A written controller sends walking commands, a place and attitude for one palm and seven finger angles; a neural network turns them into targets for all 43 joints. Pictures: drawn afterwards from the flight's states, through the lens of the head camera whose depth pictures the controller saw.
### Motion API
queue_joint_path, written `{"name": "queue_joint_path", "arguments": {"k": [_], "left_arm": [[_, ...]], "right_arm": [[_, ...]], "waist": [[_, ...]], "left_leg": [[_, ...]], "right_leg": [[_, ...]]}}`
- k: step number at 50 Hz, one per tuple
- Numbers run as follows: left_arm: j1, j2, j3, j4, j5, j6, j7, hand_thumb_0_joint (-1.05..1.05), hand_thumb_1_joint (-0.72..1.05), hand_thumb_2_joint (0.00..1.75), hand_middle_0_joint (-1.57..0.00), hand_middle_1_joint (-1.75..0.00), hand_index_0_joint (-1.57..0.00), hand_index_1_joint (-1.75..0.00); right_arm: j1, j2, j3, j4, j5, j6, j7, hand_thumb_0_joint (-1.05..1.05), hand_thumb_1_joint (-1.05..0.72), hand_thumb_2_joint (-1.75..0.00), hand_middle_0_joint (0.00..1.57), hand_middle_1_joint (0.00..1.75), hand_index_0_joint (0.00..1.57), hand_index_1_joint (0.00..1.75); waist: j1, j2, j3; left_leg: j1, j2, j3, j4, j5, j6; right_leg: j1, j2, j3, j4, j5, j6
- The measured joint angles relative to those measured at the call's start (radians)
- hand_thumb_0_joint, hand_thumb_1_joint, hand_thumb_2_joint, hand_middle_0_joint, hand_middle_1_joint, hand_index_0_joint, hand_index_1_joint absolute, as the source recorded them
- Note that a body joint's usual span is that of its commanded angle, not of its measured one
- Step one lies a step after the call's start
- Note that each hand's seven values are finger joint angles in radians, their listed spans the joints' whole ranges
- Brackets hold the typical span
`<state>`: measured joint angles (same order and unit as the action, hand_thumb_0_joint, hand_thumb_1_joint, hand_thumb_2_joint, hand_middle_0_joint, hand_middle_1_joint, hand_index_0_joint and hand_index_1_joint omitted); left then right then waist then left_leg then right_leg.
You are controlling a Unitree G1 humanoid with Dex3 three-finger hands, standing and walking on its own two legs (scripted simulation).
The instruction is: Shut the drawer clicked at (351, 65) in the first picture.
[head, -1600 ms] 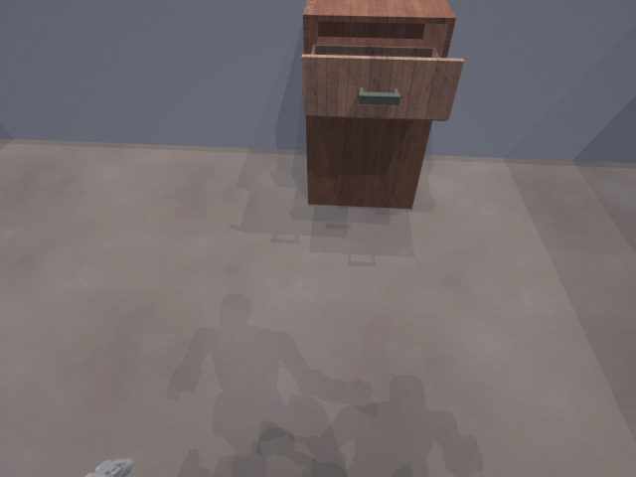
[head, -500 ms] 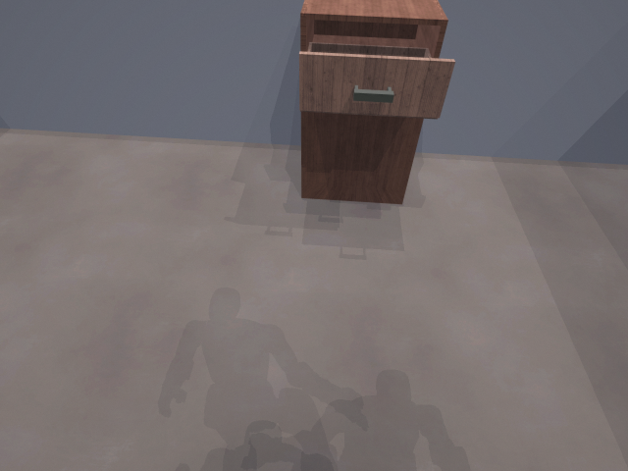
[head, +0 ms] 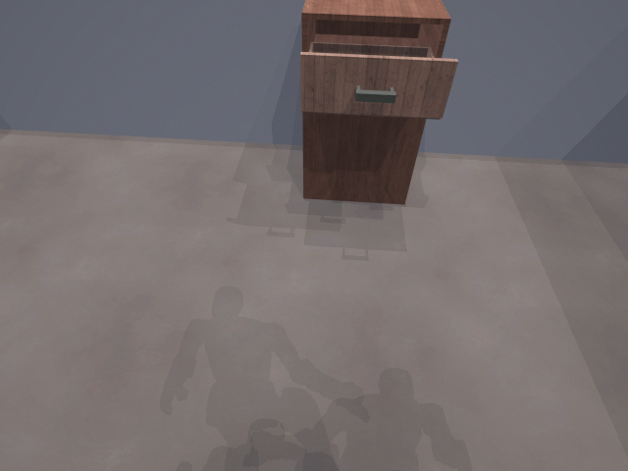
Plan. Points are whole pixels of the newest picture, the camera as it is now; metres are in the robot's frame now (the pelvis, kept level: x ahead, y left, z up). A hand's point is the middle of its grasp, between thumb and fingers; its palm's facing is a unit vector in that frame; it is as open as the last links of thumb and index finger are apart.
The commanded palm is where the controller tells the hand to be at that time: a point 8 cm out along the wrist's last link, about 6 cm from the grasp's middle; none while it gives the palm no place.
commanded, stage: walk to a spot facing it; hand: left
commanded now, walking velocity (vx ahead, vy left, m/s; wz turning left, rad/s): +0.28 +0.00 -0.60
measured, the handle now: (375, 92) +1.15 -0.11 -0.05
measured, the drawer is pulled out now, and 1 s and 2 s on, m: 0.30 0.30 0.30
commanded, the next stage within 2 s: turn to face it in 1.60 s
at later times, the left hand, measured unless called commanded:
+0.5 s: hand out of the picture +0.12 +0.11 -0.17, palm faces -0.15 -0.96 -0.22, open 7.4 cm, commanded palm none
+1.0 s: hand (272, 351) +0.37 +0.11 -0.20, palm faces -0.34 -0.92 -0.17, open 7.4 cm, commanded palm none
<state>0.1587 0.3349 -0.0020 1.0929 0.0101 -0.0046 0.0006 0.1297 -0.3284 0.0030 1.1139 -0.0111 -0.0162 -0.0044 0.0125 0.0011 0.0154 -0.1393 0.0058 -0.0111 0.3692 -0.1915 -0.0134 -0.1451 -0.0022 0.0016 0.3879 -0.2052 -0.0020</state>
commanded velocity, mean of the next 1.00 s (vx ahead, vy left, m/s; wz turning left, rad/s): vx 0.34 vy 0.00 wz -0.46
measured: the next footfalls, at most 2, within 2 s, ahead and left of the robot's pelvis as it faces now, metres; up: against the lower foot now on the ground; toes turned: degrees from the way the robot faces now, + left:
left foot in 0.88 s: +0.46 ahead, -0.06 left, +0.00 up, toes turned -19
right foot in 1.58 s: +0.59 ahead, -0.30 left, +0.00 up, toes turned -53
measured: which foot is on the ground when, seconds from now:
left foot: down 0.00-0.34, up 0.36-0.86, down 0.88-1.00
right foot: down 0.00-0.88, up 0.90-1.00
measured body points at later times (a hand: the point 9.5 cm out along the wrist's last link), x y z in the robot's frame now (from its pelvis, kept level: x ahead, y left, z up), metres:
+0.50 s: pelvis +0.10 -0.07 -0.01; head +0.11 -0.09 +0.44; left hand +0.13 +0.16 -0.15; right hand +0.07 -0.32 -0.17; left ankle +0.12 +0.08 -0.65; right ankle +0.06 -0.12 -0.75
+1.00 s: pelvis +0.35 -0.08 -0.02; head +0.37 -0.06 +0.43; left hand +0.39 +0.16 -0.19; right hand +0.36 -0.33 -0.14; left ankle +0.42 -0.05 -0.75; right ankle +0.16 -0.14 -0.63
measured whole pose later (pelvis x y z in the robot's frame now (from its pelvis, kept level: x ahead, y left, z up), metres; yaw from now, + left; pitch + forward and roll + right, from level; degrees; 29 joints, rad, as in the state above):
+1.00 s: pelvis +0.35 -0.08 -0.02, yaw -28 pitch -2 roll -1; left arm 0.43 0.19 0.07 1.08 0.01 -0.03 0.01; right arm 0.14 -0.13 -0.02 0.93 -0.02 -0.08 -0.01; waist 0.05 -0.05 0.05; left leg -0.33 0.02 0.18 0.62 -0.27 0.09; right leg -0.31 0.03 0.05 1.27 -0.38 -0.05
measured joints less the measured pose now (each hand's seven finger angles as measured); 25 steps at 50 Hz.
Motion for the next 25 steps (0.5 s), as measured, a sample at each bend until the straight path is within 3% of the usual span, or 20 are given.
{"name": "queue_joint_path", "arguments": {"k": [5,8,12,15,17,18,21,25], "left_arm": [[0.062,-0.031,0.009,-0.016,0.007,0.026,-0.009,0.0,0.91,0.9,-0.2,-0.29,-0.2,-0.3],[0.118,-0.055,0.019,-0.033,0.01,0.036,-0.023,0.0,0.91,0.9,-0.2,-0.29,-0.2,-0.3],[0.166,-0.091,0.034,-0.045,0.012,0.044,-0.039,0.0,0.91,0.9,-0.2,-0.29,-0.2,-0.29],[0.171,-0.121,0.041,-0.058,0.011,0.035,-0.05,0.01,0.91,0.9,-0.2,-0.29,-0.2,-0.29],[0.17,-0.132,0.044,-0.077,0.013,0.009,-0.053,0.01,0.91,0.9,-0.2,-0.29,-0.2,-0.3],[0.166,-0.136,0.046,-0.083,0.012,-0.009,-0.048,0.01,0.91,0.9,-0.2,-0.29,-0.2,-0.3],[0.18,-0.149,0.051,-0.093,0.003,-0.04,-0.023,0.0,0.91,0.9,-0.2,-0.29,-0.2,-0.3],[0.23,-0.171,0.043,-0.08,0.006,-0.049,-0.01,0.0,0.91,0.9,-0.2,-0.29,-0.2,-0.3]], "right_arm": [[0.035,0.034,-0.005,-0.021,-0.01,0.012,0.0,0.0,-0.9,-0.9,0.2,0.3,0.2,0.3],[0.078,0.062,-0.013,-0.042,-0.012,0.012,0.003,0.0,-0.9,-0.9,0.2,0.3,0.2,0.3],[0.127,0.091,-0.028,-0.056,-0.01,-0.007,0.002,0.0,-0.9,-0.9,0.2,0.3,0.2,0.3],[0.16,0.095,-0.038,-0.052,-0.013,-0.016,-0.002,0.0,-0.9,-0.89,0.2,0.3,0.2,0.3],[0.185,0.091,-0.043,-0.044,-0.01,-0.012,-0.002,0.0,-0.9,-0.9,0.2,0.3,0.2,0.3],[0.191,0.092,-0.045,-0.035,-0.008,-0.002,-0.001,0.0,-0.9,-0.9,0.2,0.3,0.2,0.3],[0.184,0.1,-0.048,-0.013,-0.007,0.018,0.005,0.01,-0.9,-0.9,0.2,0.3,0.2,0.3],[0.122,0.108,-0.058,-0.052,-0.014,0.012,0.01,0.01,-0.9,-0.9,0.2,0.3,0.2,0.3]], "waist": [[0.013,0.0,-0.024],[0.013,-0.006,-0.034],[0.014,-0.011,-0.012],[0.005,0.006,0.016],[0.003,0.028,0.032],[0.005,0.035,0.036],[0.021,0.028,0.036],[0.024,0.008,0.022]], "left_leg": [[-0.016,0.016,0.038,0.07,-0.063,-0.001],[-0.024,0.026,0.067,0.112,-0.108,0.0],[0.006,0.046,0.127,0.117,-0.144,-0.012],[0.035,0.075,0.16,0.128,-0.174,-0.038],[0.001,0.115,0.163,0.25,-0.237,-0.039],[-0.052,0.124,0.138,0.384,-0.278,-0.031],[-0.207,0.101,0.078,0.716,-0.251,-0.013],[-0.369,0.099,0.078,0.816,-0.111,-0.028]], "right_leg": [[-0.036,0.017,0.036,0.078,-0.053,-0.007],[-0.074,0.027,0.061,0.165,-0.148,-0.02],[-0.172,0.003,0.0,0.372,-0.24,-0.016],[-0.196,-0.019,-0.056,0.348,-0.236,-0.015],[-0.176,-0.008,-0.088,0.27,-0.116,-0.03],[-0.179,0.003,-0.098,0.293,-0.111,-0.049],[-0.126,0.028,-0.095,0.262,-0.156,-0.087],[-0.036,0.054,-0.043,0.114,-0.109,-0.094]]}}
